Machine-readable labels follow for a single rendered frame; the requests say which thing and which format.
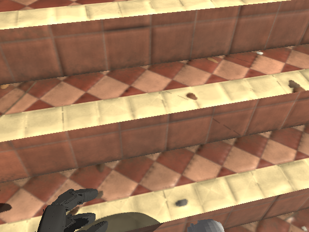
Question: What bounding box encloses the right robot thigh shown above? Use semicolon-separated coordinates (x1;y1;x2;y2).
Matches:
187;218;225;232

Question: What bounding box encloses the left robot hand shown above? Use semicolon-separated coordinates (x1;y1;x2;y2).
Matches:
35;188;108;232

